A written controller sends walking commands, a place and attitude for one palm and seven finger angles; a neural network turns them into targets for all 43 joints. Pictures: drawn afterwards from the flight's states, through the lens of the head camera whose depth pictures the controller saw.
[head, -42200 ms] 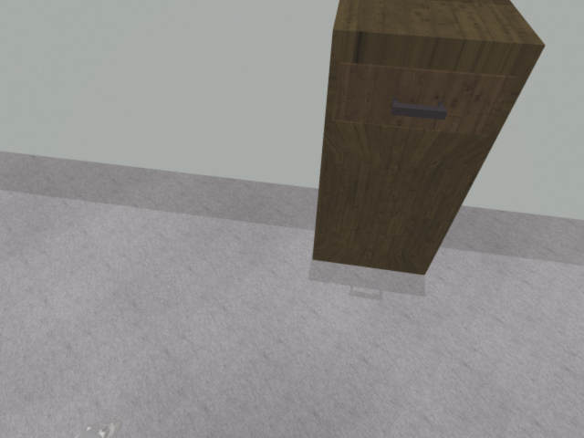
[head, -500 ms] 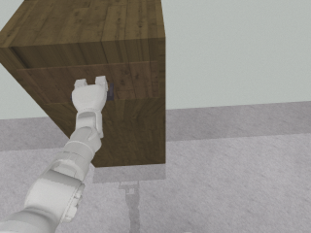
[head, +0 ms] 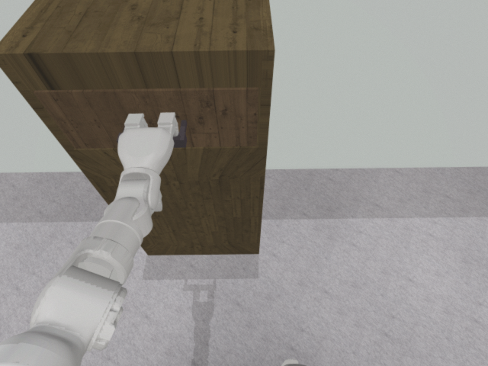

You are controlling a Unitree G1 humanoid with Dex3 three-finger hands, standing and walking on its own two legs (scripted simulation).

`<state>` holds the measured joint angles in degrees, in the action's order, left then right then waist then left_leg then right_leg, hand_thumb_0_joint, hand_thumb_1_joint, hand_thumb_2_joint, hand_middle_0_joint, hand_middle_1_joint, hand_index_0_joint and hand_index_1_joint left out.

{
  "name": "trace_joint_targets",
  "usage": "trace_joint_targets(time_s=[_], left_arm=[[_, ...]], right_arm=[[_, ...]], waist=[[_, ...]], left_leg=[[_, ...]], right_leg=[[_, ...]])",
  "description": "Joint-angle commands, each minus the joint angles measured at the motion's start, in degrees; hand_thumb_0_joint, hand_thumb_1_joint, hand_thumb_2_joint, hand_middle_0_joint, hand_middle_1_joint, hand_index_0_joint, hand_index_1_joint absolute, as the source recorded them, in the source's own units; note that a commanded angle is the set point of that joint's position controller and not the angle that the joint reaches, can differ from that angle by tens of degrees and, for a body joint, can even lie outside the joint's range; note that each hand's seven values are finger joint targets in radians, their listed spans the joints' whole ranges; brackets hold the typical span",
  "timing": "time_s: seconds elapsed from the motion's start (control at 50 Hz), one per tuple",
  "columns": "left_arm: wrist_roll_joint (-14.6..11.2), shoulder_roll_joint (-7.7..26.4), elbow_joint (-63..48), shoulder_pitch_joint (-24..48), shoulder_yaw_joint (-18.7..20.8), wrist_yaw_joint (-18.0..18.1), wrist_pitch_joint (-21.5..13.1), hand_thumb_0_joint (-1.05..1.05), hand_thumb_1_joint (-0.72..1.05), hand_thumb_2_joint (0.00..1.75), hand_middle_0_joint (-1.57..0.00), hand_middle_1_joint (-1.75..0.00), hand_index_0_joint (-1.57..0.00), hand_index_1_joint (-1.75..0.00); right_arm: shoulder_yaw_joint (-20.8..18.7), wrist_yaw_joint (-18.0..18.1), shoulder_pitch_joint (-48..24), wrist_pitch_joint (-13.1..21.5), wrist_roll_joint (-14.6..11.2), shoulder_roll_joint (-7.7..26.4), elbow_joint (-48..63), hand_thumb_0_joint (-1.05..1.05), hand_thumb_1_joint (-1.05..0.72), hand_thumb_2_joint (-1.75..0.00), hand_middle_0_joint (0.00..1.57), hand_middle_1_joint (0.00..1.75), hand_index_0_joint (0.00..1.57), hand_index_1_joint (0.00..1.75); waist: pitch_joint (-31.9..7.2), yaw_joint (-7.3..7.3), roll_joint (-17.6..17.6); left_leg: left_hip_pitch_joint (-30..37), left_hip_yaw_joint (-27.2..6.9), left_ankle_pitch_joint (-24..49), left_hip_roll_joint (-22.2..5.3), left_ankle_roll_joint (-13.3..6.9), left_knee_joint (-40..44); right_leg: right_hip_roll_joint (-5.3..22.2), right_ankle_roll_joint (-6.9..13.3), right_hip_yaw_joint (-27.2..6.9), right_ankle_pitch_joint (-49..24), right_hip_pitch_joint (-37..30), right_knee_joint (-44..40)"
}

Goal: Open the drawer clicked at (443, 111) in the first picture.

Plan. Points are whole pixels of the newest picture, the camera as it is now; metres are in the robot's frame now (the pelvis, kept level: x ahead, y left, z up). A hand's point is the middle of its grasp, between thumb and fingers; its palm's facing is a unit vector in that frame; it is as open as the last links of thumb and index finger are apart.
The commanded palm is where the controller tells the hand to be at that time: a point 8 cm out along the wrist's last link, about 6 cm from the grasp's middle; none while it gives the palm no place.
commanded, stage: lower the fingers behind the handle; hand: left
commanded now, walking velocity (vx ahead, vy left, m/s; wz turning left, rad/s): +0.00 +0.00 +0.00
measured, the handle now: (154, 132) +0.55 +0.19 +0.03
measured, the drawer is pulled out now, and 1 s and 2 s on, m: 0.00 0.00 0.00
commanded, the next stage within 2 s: lift the fingers back up to retry in 0.16 s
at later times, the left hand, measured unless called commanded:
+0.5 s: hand (153, 159) +0.47 +0.17 +0.04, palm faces +0.00 -0.01 -1.00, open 13.9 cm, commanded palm +0.44 +0.18 +0.10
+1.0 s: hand (148, 139) +0.47 +0.17 +0.09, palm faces +0.00 -0.04 -1.00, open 13.8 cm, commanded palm +0.44 +0.17 +0.14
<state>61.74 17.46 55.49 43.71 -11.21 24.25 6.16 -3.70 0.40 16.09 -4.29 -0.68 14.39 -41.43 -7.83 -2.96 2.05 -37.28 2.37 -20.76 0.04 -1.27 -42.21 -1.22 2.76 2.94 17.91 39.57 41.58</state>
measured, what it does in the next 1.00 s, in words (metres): stands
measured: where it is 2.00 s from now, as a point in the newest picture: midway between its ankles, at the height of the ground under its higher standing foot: outside the picture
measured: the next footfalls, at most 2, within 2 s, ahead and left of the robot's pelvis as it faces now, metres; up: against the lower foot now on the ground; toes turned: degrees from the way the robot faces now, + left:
none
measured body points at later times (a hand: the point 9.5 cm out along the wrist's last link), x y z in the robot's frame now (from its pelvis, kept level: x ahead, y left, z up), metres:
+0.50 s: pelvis +0.00 +0.01 +0.00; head +0.07 +0.00 +0.45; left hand +0.46 +0.17 +0.10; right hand +0.04 -0.25 -0.13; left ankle -0.01 +0.11 -0.71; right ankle +0.02 -0.09 -0.71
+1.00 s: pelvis +0.03 +0.01 +0.02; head +0.07 -0.02 +0.47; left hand +0.46 +0.17 +0.14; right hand +0.14 -0.24 -0.12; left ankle -0.01 +0.11 -0.71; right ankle +0.02 -0.09 -0.71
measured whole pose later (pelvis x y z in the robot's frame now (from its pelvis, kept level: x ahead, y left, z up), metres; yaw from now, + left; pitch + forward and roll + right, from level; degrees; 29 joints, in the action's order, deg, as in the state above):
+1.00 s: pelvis +0.03 +0.01 +0.02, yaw -2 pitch +10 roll +0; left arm 58.2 16.7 42.8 37.9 -11.7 11.7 10.8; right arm -2.0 0.6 13.0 -7.4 -2.2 13.6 -39.5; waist -6.9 -1.0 4.0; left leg -21.8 4.0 -18.8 0.7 -2.1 -30.5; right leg -1.2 1.5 0.8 16.1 25.2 31.2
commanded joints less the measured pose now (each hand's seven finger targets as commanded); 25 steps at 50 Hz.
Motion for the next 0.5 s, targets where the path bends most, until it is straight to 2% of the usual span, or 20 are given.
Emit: trace_joint_targets(time_s=[0.0,0.04,0.06,0.1,0.14,0.16,0.18,0.2,0.22,0.24,0.26,0.3,0.34,0.36,0.38,0.4,0.48], left_arm=[[-0.41,6.37,-1.89,20.81,0.84,-1.57,2.54,0.00,-0.50,0.30,-0.30,-1.20,-0.30,-1.20],[-0.62,6.92,-0.95,20.59,1.18,-2.40,2.83,0.00,-0.50,0.30,-0.30,-1.20,-0.30,-1.20],[-0.82,6.20,-0.33,20.73,0.44,-2.93,2.84,0.00,-0.50,0.30,-0.30,-1.20,-0.30,-1.20],[-1.06,8.14,0.24,20.84,1.75,-3.88,2.23,0.00,-0.50,0.30,-0.30,-1.20,-0.30,-1.20],[-1.42,8.00,0.78,19.52,1.79,-4.69,1.56,0.00,-0.50,0.30,-0.30,-1.20,-0.30,-1.20],[-1.45,8.21,0.77,19.16,1.95,-4.98,1.14,0.00,-0.50,0.30,-0.30,-1.20,-0.30,-1.20],[-1.36,10.03,0.60,18.63,3.72,-5.22,0.49,0.00,-0.50,0.30,-0.30,-1.20,-0.30,-1.20],[-1.19,8.64,0.98,17.79,2.17,-5.47,0.19,0.00,-0.50,0.30,-0.30,-1.20,-0.30,-1.20],[-1.13,8.69,0.38,18.12,2.46,-5.43,-0.31,0.00,-0.50,0.30,-0.30,-1.20,-0.30,-1.20],[-1.09,6.63,0.15,18.02,0.73,-5.48,-0.61,0.00,-0.50,0.30,-0.30,-1.20,-0.30,-1.20],[-1.16,8.41,-1.31,19.01,2.32,-5.25,-1.06,0.00,-0.50,0.30,-0.30,-1.20,-0.30,-1.20],[-0.88,10.39,-3.79,21.95,3.41,-4.60,-1.70,0.00,-0.50,0.30,-0.30,-1.20,-0.30,-1.20],[-0.87,8.56,-5.52,22.71,2.24,-4.04,-1.87,0.00,-0.50,0.30,-0.30,-1.20,-0.30,-1.20],[-0.75,9.89,-6.07,23.36,3.37,-3.65,-1.88,0.00,-0.50,0.30,-0.30,-1.20,-0.30,-1.20],[-0.92,9.53,-6.97,24.96,3.18,-3.35,-1.87,0.00,-0.50,0.30,-0.30,-1.20,-0.30,-1.20],[-0.93,10.54,-7.11,24.80,4.02,-2.94,-1.76,0.00,-0.50,0.30,-0.30,-1.20,-0.30,-1.20],[-1.16,11.97,-10.06,28.56,4.97,-2.06,-1.62,0.00,-0.50,0.30,-0.30,-1.20,-0.30,-1.20]], right_arm=[[-1.45,0.86,3.89,0.98,-0.30,7.54,4.49,0.00,-0.90,-0.90,0.20,0.30,0.20,0.30],[-1.02,1.17,3.58,0.91,-0.29,7.53,4.84,0.00,-0.90,-0.90,0.20,0.30,0.20,0.30],[-0.85,1.33,3.46,0.93,-0.34,7.62,4.90,0.00,-0.90,-0.90,0.20,0.30,0.20,0.30],[-0.62,1.68,3.85,0.99,-0.23,7.80,5.02,0.00,-0.90,-0.90,0.20,0.30,0.20,0.30],[-0.36,1.92,3.74,1.12,-0.27,7.77,5.63,0.00,-0.90,-0.90,0.20,0.30,0.20,0.30],[-0.38,1.98,3.92,1.26,-0.24,7.80,5.66,0.00,-0.90,-0.90,0.20,0.30,0.20,0.30],[-0.45,2.01,4.12,1.27,-0.19,8.00,5.84,0.00,-0.90,-0.90,0.20,0.30,0.20,0.30],[-0.24,2.05,4.24,1.26,-0.22,7.78,6.19,0.00,-0.90,-0.90,0.20,0.30,0.20,0.30],[-0.30,2.04,4.52,1.35,-0.28,7.77,6.19,0.00,-0.90,-0.90,0.20,0.30,0.20,0.30],[-0.38,1.98,4.48,1.61,-0.23,7.58,6.42,0.00,-0.90,-0.90,0.20,0.30,0.20,0.30],[-0.50,1.97,4.76,1.70,-0.34,7.74,6.44,0.00,-0.90,-0.90,0.20,0.30,0.20,0.30],[-0.62,2.04,4.85,1.89,-0.27,7.68,6.61,0.00,-0.90,-0.90,0.20,0.30,0.20,0.30],[-0.86,1.88,4.97,2.03,-0.37,7.17,6.82,0.00,-0.90,-0.90,0.20,0.30,0.20,0.30],[-0.93,1.89,4.97,2.05,-0.51,7.20,6.65,0.00,-0.90,-0.90,0.20,0.30,0.20,0.30],[-1.08,1.80,4.87,2.10,-0.39,7.33,6.44,0.00,-0.90,-0.90,0.20,0.30,0.20,0.30],[-1.07,1.90,4.91,2.21,-0.51,7.27,6.39,0.00,-0.90,-0.90,0.20,0.30,0.20,0.30],[-1.20,2.02,4.14,2.36,-0.60,7.53,5.99,0.00,-0.90,-0.90,0.20,0.30,0.20,0.30]], waist=[[-16.12,-3.53,-4.07],[-15.11,-3.18,-4.58],[-13.95,-3.79,-5.92],[-14.09,-3.61,-6.06],[-13.48,-3.30,-7.49],[-13.36,-3.37,-7.01],[-14.35,-2.60,-6.99],[-13.46,-2.82,-6.38],[-13.57,-2.94,-6.97],[-12.89,-3.04,-6.39],[-13.76,-2.85,-6.66],[-15.69,-2.56,-4.03],[-17.45,-2.42,-2.60],[-17.35,-2.36,-2.66],[-17.97,-2.58,-2.17],[-18.33,-2.38,-3.04],[-19.24,-2.20,-1.70]], left_leg=[[7.68,-0.36,11.13,2.12,-1.12,4.68],[6.88,-0.40,9.93,2.16,-1.10,5.16],[6.77,-0.59,9.27,2.05,-1.21,5.32],[5.80,-0.47,8.72,2.02,-1.26,5.19],[4.95,-0.42,7.65,2.12,-1.33,5.30],[4.92,-0.41,7.58,2.04,-1.36,5.25],[4.86,-0.51,8.35,2.06,-1.33,5.13],[4.52,-0.42,7.72,2.11,-1.28,5.03],[4.68,-0.55,7.76,1.89,-1.32,4.88],[4.74,-0.39,7.25,1.97,-1.28,4.83],[5.13,-0.57,6.91,1.77,-1.28,5.03],[6.25,-0.68,7.76,1.72,-1.33,5.18],[8.62,-0.76,9.21,1.65,-1.22,5.39],[9.25,-1.00,9.54,1.44,-1.15,5.63],[10.04,-1.25,10.49,1.42,-1.12,5.85],[10.19,-1.27,10.26,1.37,-1.20,6.08],[12.61,-1.65,12.20,1.27,-1.07,7.42]], right_leg=[[-0.90,-1.10,-3.31,-12.07,-12.10,-6.71],[-0.78,-1.21,-3.23,-10.90,-12.20,-6.92],[-0.88,-1.27,-2.98,-10.11,-11.47,-7.16],[-0.62,-1.42,-3.41,-10.03,-12.05,-7.00],[-0.55,-1.56,-3.42,-9.11,-12.21,-7.20],[-0.53,-1.51,-3.48,-9.03,-12.02,-7.11],[-0.57,-1.29,-3.52,-9.72,-12.85,-6.77],[-0.58,-1.34,-3.39,-9.00,-11.84,-6.63],[-0.68,-1.33,-3.33,-8.82,-11.19,-6.43],[-0.67,-1.36,-3.26,-8.15,-10.43,-6.66],[-0.69,-1.33,-3.28,-7.39,-10.59,-6.71],[-0.71,-1.14,-3.51,-7.65,-11.27,-6.38],[-0.91,-0.98,-3.29,-8.33,-11.54,-6.52],[-1.00,-0.90,-3.15,-8.36,-11.46,-6.58],[-1.12,-0.80,-3.04,-8.91,-11.79,-6.71],[-1.14,-0.96,-3.04,-8.62,-12.37,-6.84],[-1.18,-0.73,-3.17,-9.88,-14.23,-7.78]])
